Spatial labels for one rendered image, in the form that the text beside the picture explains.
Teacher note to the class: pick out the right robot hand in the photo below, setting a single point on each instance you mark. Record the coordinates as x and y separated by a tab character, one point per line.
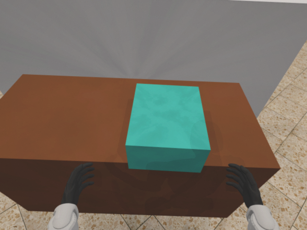
247	185

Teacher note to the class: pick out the left robot forearm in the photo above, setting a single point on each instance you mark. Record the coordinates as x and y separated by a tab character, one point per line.
65	217

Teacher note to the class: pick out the pedestal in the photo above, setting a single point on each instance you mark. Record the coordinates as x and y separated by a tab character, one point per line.
50	124

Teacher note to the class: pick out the right robot forearm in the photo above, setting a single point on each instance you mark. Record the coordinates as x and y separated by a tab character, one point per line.
259	217

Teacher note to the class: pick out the left robot hand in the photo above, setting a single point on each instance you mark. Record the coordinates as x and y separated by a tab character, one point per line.
74	184

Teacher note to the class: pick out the carton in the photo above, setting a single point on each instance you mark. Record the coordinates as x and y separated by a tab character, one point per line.
167	129

